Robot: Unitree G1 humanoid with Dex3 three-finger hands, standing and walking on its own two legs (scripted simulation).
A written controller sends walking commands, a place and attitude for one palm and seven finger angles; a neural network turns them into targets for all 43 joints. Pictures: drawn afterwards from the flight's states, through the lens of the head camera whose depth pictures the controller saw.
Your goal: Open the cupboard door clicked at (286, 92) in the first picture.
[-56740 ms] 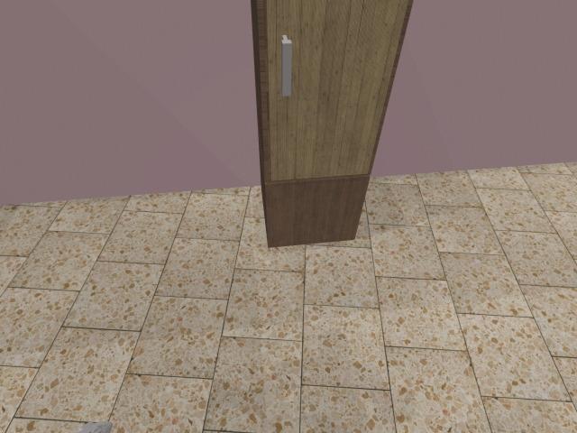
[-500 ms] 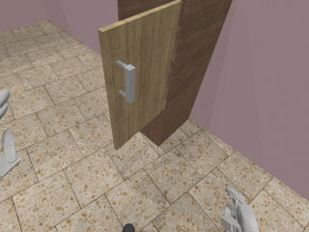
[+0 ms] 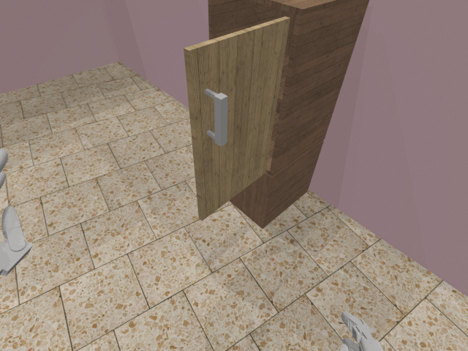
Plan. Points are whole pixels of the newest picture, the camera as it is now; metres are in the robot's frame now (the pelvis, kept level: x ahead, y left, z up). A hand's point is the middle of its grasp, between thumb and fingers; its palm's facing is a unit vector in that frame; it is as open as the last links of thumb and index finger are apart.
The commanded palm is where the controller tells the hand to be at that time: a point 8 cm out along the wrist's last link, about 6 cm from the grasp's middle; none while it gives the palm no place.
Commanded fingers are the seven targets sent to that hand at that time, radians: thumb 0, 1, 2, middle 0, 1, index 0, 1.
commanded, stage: stop stepping back and stand still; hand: left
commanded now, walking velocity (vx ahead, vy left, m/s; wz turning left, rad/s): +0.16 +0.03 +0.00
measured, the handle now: (215, 117) +0.63 +0.08 +0.08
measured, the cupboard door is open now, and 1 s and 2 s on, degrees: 93 93 93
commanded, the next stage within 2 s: let the arm hang, fingers relaxed in 0.52 s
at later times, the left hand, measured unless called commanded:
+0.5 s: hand (35, 248) +0.20 +0.26 +0.17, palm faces +0.39 -0.77 -0.51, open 7.4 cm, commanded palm +0.14 +0.30 +0.19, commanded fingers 0.00 0.90 0.90 -0.20 -0.30 -0.20 -0.30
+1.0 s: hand out of the picture +0.01 +0.19 -0.16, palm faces +0.05 -0.98 -0.20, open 7.0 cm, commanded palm none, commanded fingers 0.00 0.90 0.90 -0.20 -0.30 -0.20 -0.30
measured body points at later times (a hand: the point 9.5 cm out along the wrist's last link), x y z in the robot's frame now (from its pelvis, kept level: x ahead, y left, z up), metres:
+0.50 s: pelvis +0.01 +0.00 +0.00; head +0.02 -0.01 +0.45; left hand +0.17 +0.30 +0.19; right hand +0.17 -0.23 -0.09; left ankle +0.01 +0.12 -0.73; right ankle +0.03 -0.09 -0.73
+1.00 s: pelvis -0.01 +0.00 +0.01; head +0.01 +0.01 +0.46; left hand +0.01 +0.24 -0.15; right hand +0.03 -0.24 -0.14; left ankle +0.01 +0.12 -0.73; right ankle +0.03 -0.09 -0.73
